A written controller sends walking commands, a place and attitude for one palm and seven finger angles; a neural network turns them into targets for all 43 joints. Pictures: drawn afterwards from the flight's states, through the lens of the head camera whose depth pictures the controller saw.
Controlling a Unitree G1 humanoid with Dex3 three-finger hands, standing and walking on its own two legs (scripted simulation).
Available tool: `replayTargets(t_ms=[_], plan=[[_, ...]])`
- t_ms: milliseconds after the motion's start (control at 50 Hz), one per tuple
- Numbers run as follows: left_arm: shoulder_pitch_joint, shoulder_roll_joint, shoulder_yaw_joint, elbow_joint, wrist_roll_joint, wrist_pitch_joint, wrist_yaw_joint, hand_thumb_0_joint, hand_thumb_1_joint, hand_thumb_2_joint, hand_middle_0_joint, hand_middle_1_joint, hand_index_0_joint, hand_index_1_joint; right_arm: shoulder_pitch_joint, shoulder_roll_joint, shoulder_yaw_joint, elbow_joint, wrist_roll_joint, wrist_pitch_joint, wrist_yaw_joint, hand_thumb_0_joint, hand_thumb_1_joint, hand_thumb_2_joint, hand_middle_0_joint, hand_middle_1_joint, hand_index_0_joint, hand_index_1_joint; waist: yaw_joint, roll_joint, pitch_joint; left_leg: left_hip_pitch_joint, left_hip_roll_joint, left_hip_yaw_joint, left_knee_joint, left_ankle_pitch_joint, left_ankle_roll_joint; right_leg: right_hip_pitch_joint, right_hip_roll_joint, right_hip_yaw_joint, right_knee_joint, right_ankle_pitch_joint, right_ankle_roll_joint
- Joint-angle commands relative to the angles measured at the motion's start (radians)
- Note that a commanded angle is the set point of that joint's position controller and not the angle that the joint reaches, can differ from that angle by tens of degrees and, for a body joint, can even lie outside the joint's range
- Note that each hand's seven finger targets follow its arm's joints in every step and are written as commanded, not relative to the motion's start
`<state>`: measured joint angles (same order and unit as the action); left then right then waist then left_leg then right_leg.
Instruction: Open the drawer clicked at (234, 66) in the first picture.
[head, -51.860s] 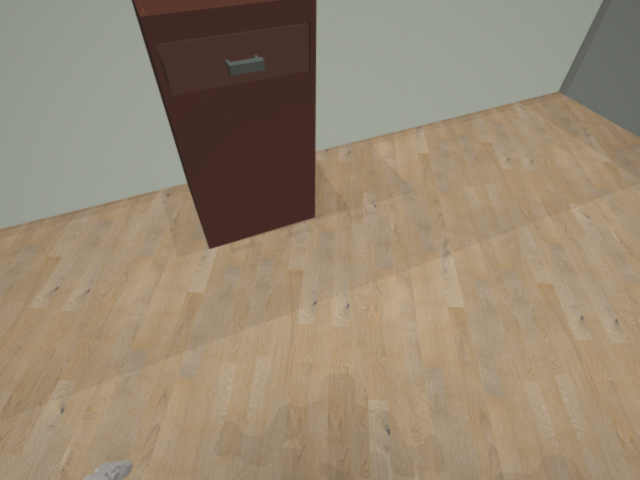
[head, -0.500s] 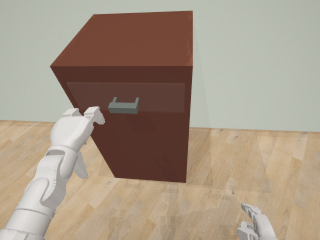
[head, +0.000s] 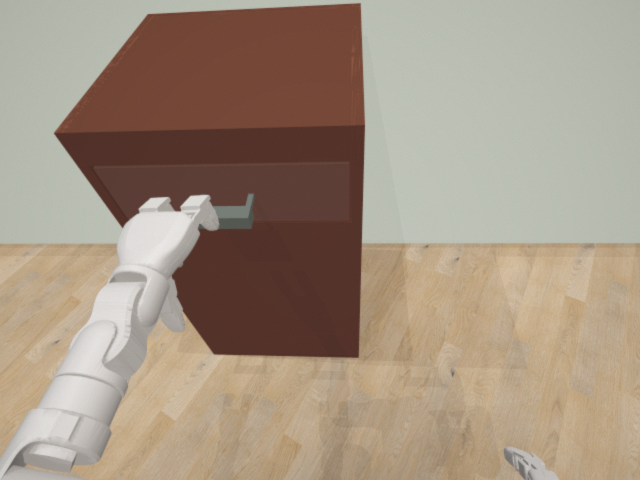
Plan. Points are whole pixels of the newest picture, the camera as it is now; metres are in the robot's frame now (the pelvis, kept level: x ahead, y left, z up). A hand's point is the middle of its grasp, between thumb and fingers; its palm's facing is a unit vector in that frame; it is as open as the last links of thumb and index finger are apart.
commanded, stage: move the hooked fingers above the handle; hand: left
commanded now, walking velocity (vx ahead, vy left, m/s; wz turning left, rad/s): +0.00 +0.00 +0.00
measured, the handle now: (224, 208) +0.54 +0.23 -0.01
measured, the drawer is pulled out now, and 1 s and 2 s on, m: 0.00 0.00 0.00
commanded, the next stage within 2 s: none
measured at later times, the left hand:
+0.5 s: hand (207, 230) +0.43 +0.21 +0.05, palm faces -0.10 -0.05 -0.99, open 13.8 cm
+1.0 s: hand (229, 204) +0.49 +0.19 +0.04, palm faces -0.06 -0.05 -1.00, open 13.8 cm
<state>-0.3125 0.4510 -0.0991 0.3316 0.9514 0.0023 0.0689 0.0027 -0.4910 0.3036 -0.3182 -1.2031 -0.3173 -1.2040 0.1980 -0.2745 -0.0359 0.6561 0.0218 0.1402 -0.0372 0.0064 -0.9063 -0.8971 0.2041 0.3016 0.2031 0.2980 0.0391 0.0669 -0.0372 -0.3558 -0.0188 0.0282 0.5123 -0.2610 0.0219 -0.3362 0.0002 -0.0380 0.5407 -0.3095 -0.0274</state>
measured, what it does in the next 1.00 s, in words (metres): stands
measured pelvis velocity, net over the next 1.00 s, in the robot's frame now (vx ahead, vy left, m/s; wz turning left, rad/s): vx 0.00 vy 0.01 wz -0.03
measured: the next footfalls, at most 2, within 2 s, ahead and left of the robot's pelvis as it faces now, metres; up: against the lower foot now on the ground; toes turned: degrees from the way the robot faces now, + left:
none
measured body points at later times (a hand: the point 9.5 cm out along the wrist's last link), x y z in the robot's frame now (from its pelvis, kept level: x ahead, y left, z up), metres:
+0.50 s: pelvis +0.01 +0.01 -0.01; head +0.06 -0.01 +0.44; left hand +0.43 +0.21 +0.10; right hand +0.10 -0.26 -0.14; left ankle +0.00 +0.11 -0.73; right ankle -0.02 -0.10 -0.73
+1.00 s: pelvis +0.00 +0.01 -0.02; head +0.08 +0.00 +0.43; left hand +0.49 +0.19 +0.10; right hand +0.00 -0.27 -0.15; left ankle +0.00 +0.11 -0.73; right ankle -0.02 -0.10 -0.73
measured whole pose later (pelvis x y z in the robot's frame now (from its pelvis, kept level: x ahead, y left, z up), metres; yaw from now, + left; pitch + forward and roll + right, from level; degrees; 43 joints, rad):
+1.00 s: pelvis +0.00 +0.01 -0.02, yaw -1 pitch +16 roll +0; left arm -0.84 0.46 -0.04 1.02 1.07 -0.07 0.22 0.00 -0.49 0.30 -0.37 -1.22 -0.32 -1.21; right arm 0.37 -0.26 -0.05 0.70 0.00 0.14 -0.04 0.00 -0.91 -0.90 0.21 0.30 0.20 0.30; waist -0.11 0.05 -0.11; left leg -0.62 0.00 0.04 0.66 -0.32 0.03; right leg -0.59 0.02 -0.02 0.65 -0.33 -0.02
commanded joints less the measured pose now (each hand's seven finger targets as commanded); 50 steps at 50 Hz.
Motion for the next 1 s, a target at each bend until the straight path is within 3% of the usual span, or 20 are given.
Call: replayTargets(t_ms=[0,100,140,220,320,360,420,440,500,560,640,700,720,820,860,920,940,980], plan=[[-0.438,0.219,0.119,-0.209,0.019,-0.037,0.084,0.0,-0.5,0.3,-0.3,-1.2,-0.3,-1.2,-0.053,-0.095,-0.041,-0.124,-0.002,-0.041,-0.012,0.0,-0.9,-0.9,0.2,0.3,0.2,0.3,-0.012,-0.044,-0.34,0.157,-0.023,-0.017,0.005,0.368,0.023,0.095,0.021,0.023,-0.024,0.373,-0.011],[-0.497,0.224,0.129,-0.071,0.037,0.0,0.137,0.0,-0.5,0.3,-0.3,-1.2,-0.3,-1.2,-0.028,-0.094,-0.041,-0.097,0.002,-0.038,-0.011,0.0,-0.9,-0.9,0.2,0.3,0.2,0.3,-0.015,-0.048,-0.343,0.125,-0.024,-0.011,0.016,0.364,0.018,0.077,0.024,0.015,-0.009,0.369,-0.014],[-0.539,0.211,0.105,0.006,0.045,0.031,0.14,0.0,-0.5,0.3,-0.3,-1.2,-0.3,-1.2,-0.022,-0.099,-0.037,-0.091,0.005,-0.032,-0.012,0.0,-0.9,-0.9,0.2,0.3,0.2,0.3,-0.024,-0.06,-0.326,0.107,-0.021,-0.011,0.012,0.337,0.017,0.058,0.024,0.011,-0.011,0.335,-0.014],[-0.59,0.208,0.079,0.086,0.052,0.063,0.11,0.0,-0.5,0.3,-0.3,-1.2,-0.3,-1.2,-0.006,-0.107,-0.039,-0.098,0.003,-0.021,-0.014,0.0,-0.9,-0.9,0.2,0.3,0.2,0.3,-0.035,-0.069,-0.381,0.108,-0.022,-0.006,0.023,0.362,0.021,0.086,0.023,0.015,-0.006,0.378,-0.013],[-0.648,0.151,0.016,0.123,0.033,0.018,0.048,0.0,-0.5,0.3,-0.3,-1.2,-0.3,-1.2,0.029,-0.108,-0.045,-0.109,0.001,-0.011,-0.017,0.0,-0.9,-0.9,0.2,0.3,0.2,0.3,-0.064,-0.096,-0.383,0.111,-0.022,-0.011,0.045,0.382,0.03,0.069,0.022,0.019,-0.005,0.416,-0.007],[-0.685,0.187,0.046,0.164,0.035,-0.014,0.041,0.0,-0.5,0.3,-0.3,-1.2,-0.3,-1.2,0.047,-0.111,-0.046,-0.097,0.001,-0.008,-0.021,0.0,-0.9,-0.9,0.2,0.3,0.2,0.3,-0.068,-0.099,-0.352,0.093,-0.022,-0.008,0.052,0.35,0.033,0.043,0.021,0.023,-0.005,0.4,-0.006],[-0.76,0.231,0.084,0.172,0.049,-0.067,0.064,0.0,-0.5,0.3,-0.3,-1.2,-0.3,-1.2,0.076,-0.11,-0.051,-0.09,-0.004,-0.008,-0.024,0.0,-0.9,-0.9,0.2,0.3,0.2,0.3,-0.069,-0.078,-0.375,0.079,-0.022,-0.017,0.064,0.359,0.03,0.024,0.024,0.023,0.012,0.381,-0.012],[-0.812,0.24,0.087,0.161,0.057,-0.084,0.082,0.0,-0.5,0.3,-0.3,-1.2,-0.3,-1.2,0.091,-0.107,-0.053,-0.084,-0.005,-0.01,-0.023,0.0,-0.9,-0.9,0.2,0.3,0.2,0.3,-0.071,-0.038,-0.407,0.094,-0.02,-0.02,0.073,0.379,0.028,0.008,0.024,0.025,0.025,0.383,-0.015],[-0.819,0.256,0.123,0.207,0.074,-0.097,0.142,0.0,-0.5,0.3,-0.3,-1.2,-0.3,-1.2,0.12,-0.102,-0.06,-0.067,-0.011,-0.014,-0.015,0.0,-0.9,-0.9,0.2,0.3,0.2,0.3,-0.064,-0.006,-0.444,0.093,-0.014,-0.024,0.096,0.433,0.019,-0.023,0.03,0.019,0.053,0.392,-0.019],[-0.829,0.232,0.116,0.257,0.087,-0.073,0.194,0.0,-0.5,0.3,-0.3,-1.2,-0.3,-1.2,0.141,-0.104,-0.069,-0.056,-0.017,-0.016,-0.002,0.0,-0.9,-0.9,0.2,0.3,0.2,0.3,-0.068,0.015,-0.481,0.104,-0.007,-0.026,0.112,0.483,0.012,-0.055,0.036,0.01,0.069,0.39,-0.02],[-0.852,0.233,0.107,0.386,0.096,0.006,0.214,0.0,-0.5,0.3,-0.3,-1.2,-0.3,-1.2,0.171,-0.12,-0.072,-0.042,-0.017,-0.01,0.01,0.0,-0.9,-0.9,0.2,0.3,0.2,0.3,-0.09,-0.05,-0.478,0.044,-0.007,-0.009,0.112,0.435,0.019,-0.035,0.038,0.011,0.062,0.401,-0.013],[-0.914,0.154,0.025,0.422,0.094,0.038,0.19,0.0,-0.5,0.3,-0.3,-1.2,-0.3,-1.2,0.185,-0.123,-0.077,-0.037,-0.012,-0.005,0.01,0.0,-0.9,-0.9,0.2,0.3,0.2,0.3,-0.127,-0.056,-0.465,0.058,-0.004,-0.006,0.108,0.401,0.023,-0.06,0.039,0.013,0.041,0.383,-0.007],[-0.939,0.151,0.023,0.449,0.088,0.038,0.178,0.0,-0.5,0.3,-0.3,-1.2,-0.3,-1.2,0.196,-0.125,-0.078,-0.032,-0.012,-0.005,0.009,0.0,-0.9,-0.9,0.2,0.3,0.2,0.3,-0.143,-0.096,-0.448,0.043,-0.005,-0.011,0.108,0.384,0.028,-0.055,0.04,0.015,0.032,0.379,-0.005],[-1.059,0.241,0.057,0.467,0.088,-0.019,0.149,0.0,-0.5,0.3,-0.3,-1.2,-0.3,-1.2,0.232,-0.135,-0.07,-0.021,-0.015,-0.012,-0.016,0.0,-0.9,-0.9,0.2,0.3,0.2,0.3,-0.172,-0.086,-0.442,0.003,-0.013,-0.017,0.109,0.298,0.039,-0.06,0.034,0.036,0.022,0.342,0.001],[-1.068,0.289,0.092,0.481,0.101,-0.043,0.164,0.0,-0.5,0.3,-0.3,-1.2,-0.3,-1.2,0.245,-0.132,-0.066,-0.018,-0.016,-0.019,-0.02,0.0,-0.9,-0.9,0.2,0.3,0.2,0.3,-0.163,-0.036,-0.449,-0.007,-0.012,-0.017,0.117,0.294,0.037,-0.082,0.036,0.039,0.037,0.326,-0.004],[-1.024,0.401,0.192,0.498,0.119,-0.057,0.197,0.0,-0.5,0.3,-0.3,-1.2,-0.3,-1.2,0.253,-0.133,-0.061,-0.023,-0.023,-0.021,-0.022,0.0,-0.9,-0.9,0.2,0.3,0.2,0.3,-0.122,-0.004,-0.514,-0.036,-0.013,-0.015,0.128,0.336,0.031,-0.041,0.038,0.037,0.065,0.355,-0.01],[-1.004,0.382,0.178,0.511,0.119,-0.05,0.207,0.0,-0.5,0.3,-0.3,-1.2,-0.3,-1.2,0.252,-0.128,-0.06,-0.032,-0.025,-0.023,-0.02,0.0,-0.9,-0.9,0.2,0.3,0.2,0.3,-0.118,0.027,-0.523,-0.038,-0.012,-0.008,0.13,0.348,0.029,-0.042,0.037,0.036,0.07,0.367,-0.009],[-0.978,0.371,0.175,0.518,0.127,-0.033,0.224,0.0,-0.5,0.3,-0.3,-1.2,-0.3,-1.2,0.248,-0.129,-0.062,-0.032,-0.023,-0.023,-0.015,0.0,-0.9,-0.9,0.2,0.3,0.2,0.3,-0.118,-0.009,-0.497,-0.061,-0.007,-0.002,0.13,0.348,0.028,-0.046,0.039,0.029,0.07,0.373,-0.008]])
